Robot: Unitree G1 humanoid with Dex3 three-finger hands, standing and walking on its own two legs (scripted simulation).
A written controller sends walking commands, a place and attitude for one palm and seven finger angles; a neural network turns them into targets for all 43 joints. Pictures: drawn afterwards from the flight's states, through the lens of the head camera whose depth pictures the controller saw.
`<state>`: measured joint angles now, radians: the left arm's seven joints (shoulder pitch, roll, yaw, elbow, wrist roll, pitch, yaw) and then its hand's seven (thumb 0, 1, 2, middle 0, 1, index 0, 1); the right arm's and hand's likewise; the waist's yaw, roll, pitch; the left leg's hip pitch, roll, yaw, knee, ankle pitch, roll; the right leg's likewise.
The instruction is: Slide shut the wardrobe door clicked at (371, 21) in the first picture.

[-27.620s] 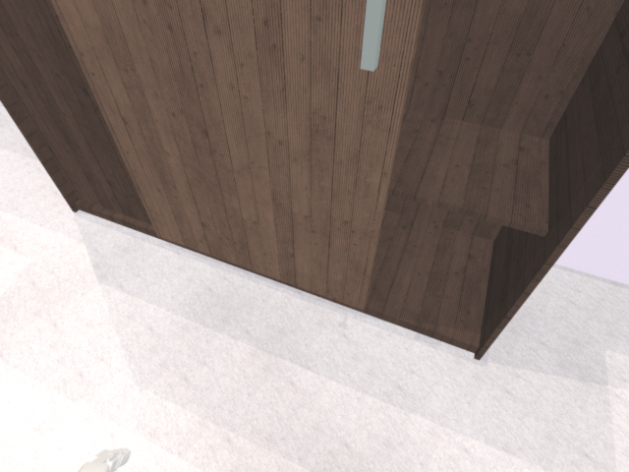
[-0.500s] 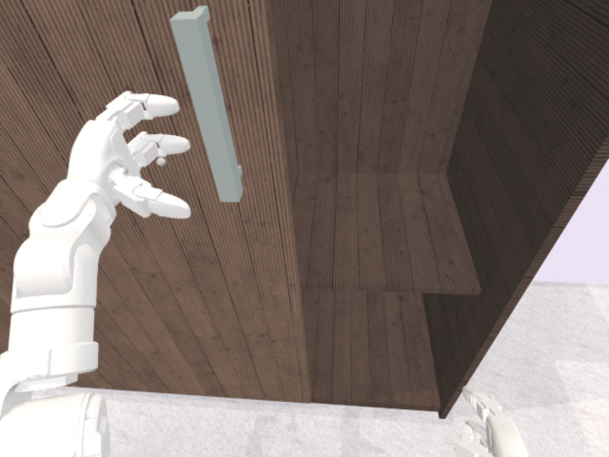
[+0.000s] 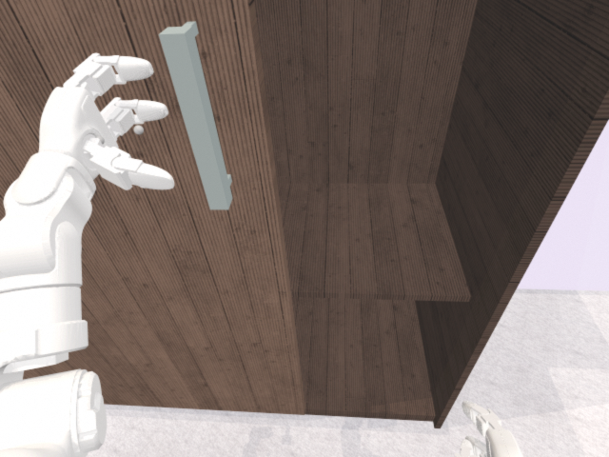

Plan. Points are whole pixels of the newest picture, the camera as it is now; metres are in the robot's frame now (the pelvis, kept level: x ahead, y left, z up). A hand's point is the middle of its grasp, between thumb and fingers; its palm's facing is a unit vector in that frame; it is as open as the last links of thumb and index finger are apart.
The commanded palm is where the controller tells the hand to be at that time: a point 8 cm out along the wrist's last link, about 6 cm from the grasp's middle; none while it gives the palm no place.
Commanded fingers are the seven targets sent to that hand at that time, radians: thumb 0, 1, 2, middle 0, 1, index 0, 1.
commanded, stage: move the hooked fingers beside the handle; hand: left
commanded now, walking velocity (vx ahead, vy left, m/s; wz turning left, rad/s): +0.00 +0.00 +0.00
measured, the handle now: (207, 123) +0.43 +0.14 +0.27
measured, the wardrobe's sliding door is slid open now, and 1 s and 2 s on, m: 0.40 0.40 0.40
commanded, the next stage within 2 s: none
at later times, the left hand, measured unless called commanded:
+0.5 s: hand (150, 167) +0.38 +0.20 +0.24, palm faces +0.00 -1.00 -0.06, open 13.9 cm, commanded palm +0.34 +0.24 +0.26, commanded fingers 0.00 -0.50 0.30 -0.30 -1.20 -0.30 -1.20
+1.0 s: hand (168, 171) +0.34 +0.16 +0.26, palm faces -0.07 -0.99 -0.09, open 14.0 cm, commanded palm +0.34 +0.24 +0.27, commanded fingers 0.00 -0.50 0.30 -0.30 -1.20 -0.30 -1.20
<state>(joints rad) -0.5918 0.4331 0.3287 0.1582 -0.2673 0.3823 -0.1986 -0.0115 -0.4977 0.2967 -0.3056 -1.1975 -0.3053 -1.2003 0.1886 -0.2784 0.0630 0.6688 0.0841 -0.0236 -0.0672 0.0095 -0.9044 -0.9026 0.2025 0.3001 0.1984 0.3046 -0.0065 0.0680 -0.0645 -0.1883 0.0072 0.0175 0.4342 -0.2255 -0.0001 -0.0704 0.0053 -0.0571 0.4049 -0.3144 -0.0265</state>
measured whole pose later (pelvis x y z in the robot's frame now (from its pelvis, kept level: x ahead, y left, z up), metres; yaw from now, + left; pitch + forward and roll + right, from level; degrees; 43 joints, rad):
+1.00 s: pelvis +0.00 +0.00 +0.00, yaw +0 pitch -1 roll +1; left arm -0.43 0.34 0.25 -0.04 -0.28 0.34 -0.20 -0.01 -0.50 0.30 -0.30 -1.20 -0.30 -1.20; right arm 0.18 -0.28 0.06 0.65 0.08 -0.06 -0.07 0.01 -0.91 -0.90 0.20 0.30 0.20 0.30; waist 0.00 0.06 -0.03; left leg -0.20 -0.01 0.01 0.44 -0.22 0.01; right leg -0.09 -0.01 -0.06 0.43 -0.32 -0.02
